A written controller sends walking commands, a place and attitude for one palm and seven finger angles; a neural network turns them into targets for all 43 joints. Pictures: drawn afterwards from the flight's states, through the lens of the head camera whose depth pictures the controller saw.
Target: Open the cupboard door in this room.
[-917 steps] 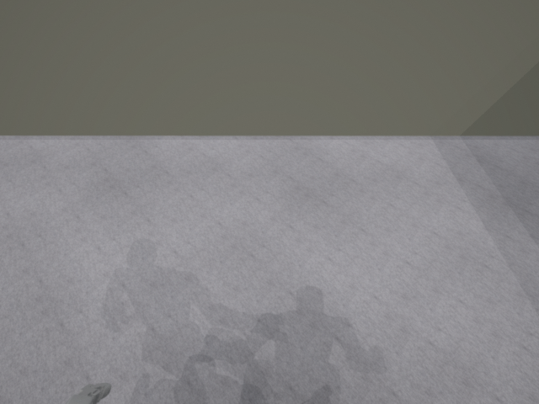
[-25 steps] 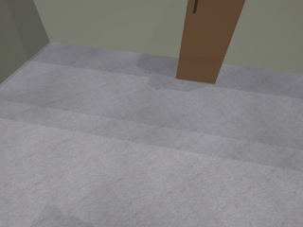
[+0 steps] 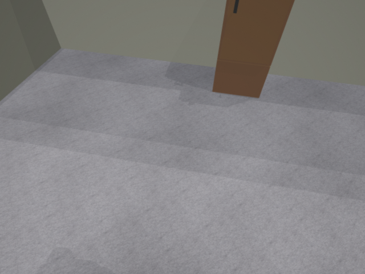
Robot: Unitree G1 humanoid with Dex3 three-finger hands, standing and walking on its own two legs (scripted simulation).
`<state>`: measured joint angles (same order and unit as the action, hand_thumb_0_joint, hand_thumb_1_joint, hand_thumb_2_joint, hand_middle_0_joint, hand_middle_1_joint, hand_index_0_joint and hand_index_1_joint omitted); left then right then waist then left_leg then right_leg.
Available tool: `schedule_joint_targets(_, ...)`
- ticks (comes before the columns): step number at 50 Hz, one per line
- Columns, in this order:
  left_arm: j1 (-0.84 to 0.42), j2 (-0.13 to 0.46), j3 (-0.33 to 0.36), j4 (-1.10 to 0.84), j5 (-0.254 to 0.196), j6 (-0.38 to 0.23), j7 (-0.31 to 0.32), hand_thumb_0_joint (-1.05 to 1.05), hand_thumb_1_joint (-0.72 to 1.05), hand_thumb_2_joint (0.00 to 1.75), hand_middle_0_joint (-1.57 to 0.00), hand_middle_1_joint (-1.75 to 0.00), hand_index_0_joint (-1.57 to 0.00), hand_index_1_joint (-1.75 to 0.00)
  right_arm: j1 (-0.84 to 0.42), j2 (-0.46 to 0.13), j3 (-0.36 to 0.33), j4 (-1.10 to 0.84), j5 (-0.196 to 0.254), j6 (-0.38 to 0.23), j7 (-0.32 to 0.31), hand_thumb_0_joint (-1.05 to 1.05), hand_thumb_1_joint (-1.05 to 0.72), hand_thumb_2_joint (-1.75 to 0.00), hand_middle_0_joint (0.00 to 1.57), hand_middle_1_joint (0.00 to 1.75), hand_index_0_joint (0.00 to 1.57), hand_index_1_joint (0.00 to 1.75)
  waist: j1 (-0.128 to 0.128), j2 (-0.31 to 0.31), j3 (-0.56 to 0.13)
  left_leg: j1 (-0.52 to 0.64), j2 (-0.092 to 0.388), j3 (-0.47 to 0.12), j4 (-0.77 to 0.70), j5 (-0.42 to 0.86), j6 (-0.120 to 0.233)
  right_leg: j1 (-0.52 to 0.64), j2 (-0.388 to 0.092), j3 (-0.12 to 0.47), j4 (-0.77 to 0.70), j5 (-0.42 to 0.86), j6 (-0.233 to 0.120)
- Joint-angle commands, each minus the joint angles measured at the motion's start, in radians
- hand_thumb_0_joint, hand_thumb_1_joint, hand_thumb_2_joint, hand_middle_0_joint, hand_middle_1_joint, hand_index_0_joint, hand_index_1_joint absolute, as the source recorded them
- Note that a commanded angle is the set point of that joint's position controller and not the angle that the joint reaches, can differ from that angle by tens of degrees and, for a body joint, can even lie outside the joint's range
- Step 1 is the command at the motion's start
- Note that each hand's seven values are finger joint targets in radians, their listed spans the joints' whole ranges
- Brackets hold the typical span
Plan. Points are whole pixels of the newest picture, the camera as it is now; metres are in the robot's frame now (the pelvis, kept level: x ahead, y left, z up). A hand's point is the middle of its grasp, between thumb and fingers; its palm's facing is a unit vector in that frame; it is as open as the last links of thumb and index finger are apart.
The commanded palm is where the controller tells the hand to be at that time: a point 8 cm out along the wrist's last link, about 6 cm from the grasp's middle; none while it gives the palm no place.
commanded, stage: turn or walk to find it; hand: left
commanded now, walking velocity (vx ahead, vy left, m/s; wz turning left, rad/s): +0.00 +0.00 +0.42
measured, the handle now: (237, 0) +1.67 -0.26 +0.00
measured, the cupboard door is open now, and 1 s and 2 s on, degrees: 0 0 0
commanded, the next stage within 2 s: stand and wait in 0.08 s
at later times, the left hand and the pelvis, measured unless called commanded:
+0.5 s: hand out of the picture -0.02 +0.21 -0.18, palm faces +0.07 -0.97 -0.23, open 7.3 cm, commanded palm none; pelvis -0.01 +0.02 -0.01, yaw +3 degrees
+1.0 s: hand out of the picture +0.00 +0.22 -0.17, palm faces +0.07 -0.96 -0.26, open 7.3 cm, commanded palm none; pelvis +0.00 +0.00 +0.00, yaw +4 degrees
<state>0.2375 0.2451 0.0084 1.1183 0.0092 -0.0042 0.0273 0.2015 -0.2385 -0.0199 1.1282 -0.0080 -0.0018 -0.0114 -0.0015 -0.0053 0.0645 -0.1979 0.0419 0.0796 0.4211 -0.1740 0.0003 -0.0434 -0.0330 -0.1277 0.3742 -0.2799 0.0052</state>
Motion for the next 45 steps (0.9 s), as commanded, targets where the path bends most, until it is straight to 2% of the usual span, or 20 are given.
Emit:
schedule_joint_targets(1,0.056,0.090,0.024,-0.044,0.001,0.009,0.010,0.00,0.90,0.90,-0.20,-0.30,-0.20,-0.30,0.016,-0.078,-0.013,-0.061,-0.005,0.007,-0.002,0.00,-0.90,-0.90,0.20,0.30,0.20,0.30,0.014,0.006,0.039,-0.082,0.087,-0.109,-0.014,0.073,0.011,-0.097,-0.132,0.063,-0.043,0.038,-0.009)
schedule_joint_targets(4,0.042,0.117,0.038,-0.068,0.002,0.016,0.010,0.00,0.90,0.90,-0.20,-0.30,-0.20,-0.30,0.010,-0.088,-0.019,-0.089,-0.008,0.016,0.004,0.00,-0.90,-0.90,0.20,0.30,0.20,0.30,0.016,-0.026,0.020,-0.153,0.069,-0.101,0.066,0.041,0.006,-0.093,-0.179,0.076,-0.029,0.014,-0.035)
schedule_joint_targets(7,0.026,0.123,0.036,-0.083,0.003,0.011,0.010,0.00,0.90,0.90,-0.20,-0.30,-0.20,-0.30,0.030,-0.069,-0.020,-0.092,-0.008,0.014,0.005,0.00,-0.90,-0.90,0.20,0.30,0.20,0.30,0.008,-0.070,-0.023,-0.114,0.051,-0.071,0.141,0.067,-0.004,-0.116,-0.223,0.092,-0.019,0.095,-0.070)
schedule_joint_targets(9,0.006,0.109,0.033,-0.089,0.003,0.011,0.010,0.00,0.90,0.90,-0.20,-0.30,-0.20,-0.30,0.056,-0.071,-0.021,-0.087,-0.008,0.010,0.005,0.00,-0.90,-0.90,0.20,0.30,0.20,0.30,-0.007,-0.021,-0.034,-0.077,0.069,-0.110,0.106,0.118,0.005,-0.137,-0.185,0.055,0.034,0.094,-0.053)
schedule_joint_targets(10,0.008,0.093,0.030,-0.089,0.003,0.011,0.010,0.00,0.90,0.90,-0.20,-0.30,-0.20,-0.30,0.063,-0.081,-0.021,-0.084,-0.009,0.005,0.004,0.00,-0.90,-0.90,0.20,0.30,0.20,0.30,-0.006,0.041,-0.040,-0.074,0.096,-0.167,0.044,0.164,0.022,-0.127,-0.137,0.023,0.085,0.084,-0.025)
schedule_joint_targets(12,0.047,0.064,0.020,-0.075,0.002,0.012,0.010,0.00,0.90,0.90,-0.20,-0.30,-0.20,-0.30,0.037,-0.125,-0.027,-0.082,-0.006,-0.003,-0.003,0.00,-0.90,-0.90,0.20,0.30,0.20,0.30,0.015,0.164,-0.050,-0.072,0.157,-0.305,-0.092,0.097,0.073,-0.116,-0.062,0.010,0.135,-0.027,0.012)
schedule_joint_targets(13,0.059,0.071,0.018,-0.066,0.004,0.011,0.008,0.00,0.90,0.90,-0.20,-0.30,-0.20,-0.30,0.024,-0.144,-0.034,-0.086,-0.002,-0.007,-0.007,0.00,-0.90,-0.90,0.20,0.30,0.20,0.30,0.023,0.176,-0.050,-0.062,0.171,-0.344,-0.129,0.052,0.093,-0.122,-0.051,0.021,0.145,-0.052,0.010)
schedule_joint_targets(14,0.059,0.073,0.019,-0.060,0.006,0.010,0.006,0.00,0.90,0.90,-0.20,-0.30,-0.20,-0.30,0.011,-0.155,-0.038,-0.089,-0.001,-0.011,-0.011,0.00,-0.90,-0.90,0.20,0.30,0.20,0.30,0.025,0.184,-0.040,-0.061,0.174,-0.348,-0.149,0.006,0.102,-0.129,-0.053,0.030,0.141,-0.064,0.007)
schedule_joint_targets(17,0.069,0.084,0.018,-0.039,0.010,0.005,0.002,0.00,0.90,0.90,-0.20,-0.30,-0.20,-0.30,-0.006,-0.148,-0.042,-0.086,0.001,-0.015,-0.012,0.00,-0.90,-0.90,0.20,0.30,0.20,0.30,0.027,0.120,-0.046,-0.075,0.140,-0.301,-0.154,-0.086,0.086,-0.095,-0.067,0.052,0.057,-0.018,0.001)
schedule_joint_targets(19,0.069,0.099,0.022,-0.029,0.011,-0.004,0.001,0.00,0.90,0.90,-0.20,-0.30,-0.20,-0.30,-0.013,-0.143,-0.043,-0.087,0.003,-0.017,-0.010,0.00,-0.90,-0.90,0.20,0.30,0.20,0.30,0.022,0.059,-0.047,-0.072,0.107,-0.244,-0.123,-0.064,0.062,-0.075,-0.089,0.063,0.001,0.024,-0.005)
schedule_joint_targets(22,0.084,0.059,0.020,-0.029,0.008,0.002,0.008,0.00,0.90,0.90,-0.20,-0.30,-0.20,-0.30,0.015,-0.070,-0.032,-0.085,0.001,-0.004,-0.004,0.00,-0.90,-0.90,0.20,0.30,0.20,0.30,0.007,-0.011,-0.047,-0.081,0.072,-0.174,-0.026,0.046,0.033,-0.090,-0.129,0.061,-0.007,0.056,-0.008)
schedule_joint_targets(23,0.089,0.067,0.023,-0.033,0.007,0.005,0.009,0.00,0.90,0.90,-0.20,-0.30,-0.20,-0.30,0.017,-0.067,-0.032,-0.092,0.002,0.001,-0.002,0.00,-0.90,-0.90,0.20,0.30,0.20,0.30,0.007,-0.031,-0.043,-0.093,0.063,-0.157,0.004,0.052,0.027,-0.094,-0.146,0.062,-0.014,0.052,-0.014)
schedule_joint_targets(26,0.068,0.092,0.033,-0.053,0.008,0.007,0.011,0.00,0.90,0.90,-0.20,-0.30,-0.20,-0.30,0.022,-0.043,-0.027,-0.101,-0.004,0.011,0.002,0.00,-0.90,-0.90,0.20,0.30,0.20,0.30,0.000,-0.120,-0.016,-0.128,0.024,-0.086,0.112,0.017,0.004,-0.135,-0.223,0.105,-0.056,0.026,-0.060)
schedule_joint_targets(27,0.052,0.093,0.032,-0.059,0.008,0.006,0.012,0.00,0.90,0.90,-0.20,-0.30,-0.20,-0.30,0.032,-0.041,-0.027,-0.101,-0.005,0.012,0.002,0.00,-0.90,-0.90,0.20,0.30,0.20,0.30,-0.007,-0.124,-0.012,-0.111,0.025,-0.077,0.132,0.022,0.001,-0.156,-0.235,0.106,-0.053,0.041,-0.072)
schedule_joint_targets(29,0.036,0.087,0.030,-0.062,0.008,0.005,0.011,0.00,0.90,0.90,-0.20,-0.30,-0.20,-0.30,0.052,-0.044,-0.025,-0.093,-0.006,0.010,0.002,0.00,-0.90,-0.90,0.20,0.30,0.20,0.30,-0.018,-0.064,-0.015,-0.071,0.040,-0.097,0.115,0.064,0.005,-0.183,-0.210,0.077,-0.012,0.046,-0.064)
schedule_joint_targets(31,0.062,0.072,0.026,-0.056,0.005,0.005,0.010,0.00,0.90,0.90,-0.20,-0.30,-0.20,-0.30,0.050,-0.077,-0.023,-0.087,-0.006,-0.001,-0.001,0.00,-0.90,-0.90,0.20,0.30,0.20,0.30,-0.006,0.057,-0.028,-0.064,0.085,-0.199,0.011,0.130,0.034,-0.152,-0.121,0.022,0.067,0.040,-0.015)
schedule_joint_targets(33,0.097,0.080,0.024,-0.039,0.006,0.003,0.009,0.00,0.90,0.90,-0.20,-0.30,-0.20,-0.30,0.010,-0.132,-0.031,-0.090,0.001,-0.008,-0.007,0.00,-0.90,-0.90,0.20,0.30,0.20,0.30,0.021,0.132,-0.025,-0.087,0.123,-0.294,-0.082,0.071,0.071,-0.106,-0.079,0.026,0.066,-0.004,0.004)
schedule_joint_targets(36,0.098,0.102,0.024,-0.022,0.008,-0.003,0.005,0.00,0.90,0.90,-0.20,-0.30,-0.20,-0.30,-0.022,-0.148,-0.033,-0.090,0.004,-0.015,-0.010,0.00,-0.90,-0.90,0.20,0.30,0.20,0.30,0.028,0.095,-0.015,-0.090,0.101,-0.267,-0.094,0.023,0.066,-0.074,-0.094,0.044,0.009,0.026,-0.003)
schedule_joint_targets(40,0.079,0.116,0.027,-0.022,0.007,-0.013,0.005,0.00,0.90,0.90,-0.20,-0.30,-0.20,-0.30,-0.005,-0.133,-0.030,-0.078,0.004,-0.018,-0.010,0.00,-0.90,-0.90,0.20,0.30,0.20,0.30,0.012,0.022,-0.046,-0.030,0.076,-0.195,-0.044,0.109,0.043,-0.068,-0.122,0.053,-0.033,0.070,-0.016)
schedule_joint_targets(45,0.033,0.152,0.033,-0.034,0.007,-0.021,0.002,0.00,0.90,0.90,-0.20,-0.30,-0.20,-0.30,-0.025,-0.160,-0.031,-0.077,0.004,-0.020,-0.007,0.00,-0.90,-0.90,0.20,0.30,0.20,0.30,0.006,-0.012,-0.030,-0.011,0.074,-0.169,-0.035,0.127,0.034,-0.079,-0.131,0.060,-0.068,0.073,-0.023)
